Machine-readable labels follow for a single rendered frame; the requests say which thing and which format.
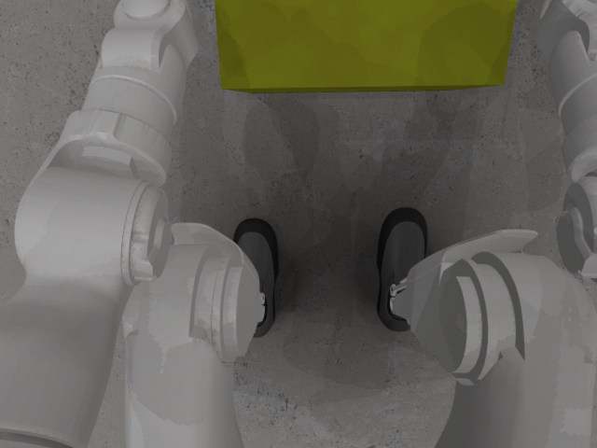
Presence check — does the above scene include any carton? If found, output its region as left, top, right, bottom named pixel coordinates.
left=215, top=0, right=518, bottom=93

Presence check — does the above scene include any robot right thigh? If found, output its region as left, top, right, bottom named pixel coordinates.
left=429, top=252, right=596, bottom=448

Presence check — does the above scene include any robot left forearm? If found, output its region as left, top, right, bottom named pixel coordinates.
left=14, top=0, right=199, bottom=265

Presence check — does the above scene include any left robot upper arm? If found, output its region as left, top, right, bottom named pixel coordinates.
left=0, top=166, right=172, bottom=448

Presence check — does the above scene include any robot right foot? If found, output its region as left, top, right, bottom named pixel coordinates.
left=377, top=207, right=427, bottom=331

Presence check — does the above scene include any right robot upper arm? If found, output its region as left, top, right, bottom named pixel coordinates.
left=556, top=170, right=597, bottom=283

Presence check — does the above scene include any robot right forearm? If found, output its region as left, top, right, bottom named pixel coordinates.
left=534, top=0, right=597, bottom=182

